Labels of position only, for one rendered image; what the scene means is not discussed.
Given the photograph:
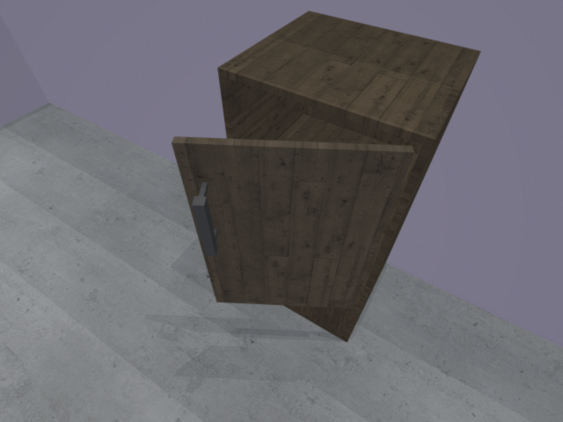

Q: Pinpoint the cupboard door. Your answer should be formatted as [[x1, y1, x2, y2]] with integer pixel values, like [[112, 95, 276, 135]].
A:
[[172, 136, 414, 309]]

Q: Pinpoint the handle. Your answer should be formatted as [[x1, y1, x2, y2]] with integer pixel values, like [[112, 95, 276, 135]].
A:
[[192, 182, 218, 256]]

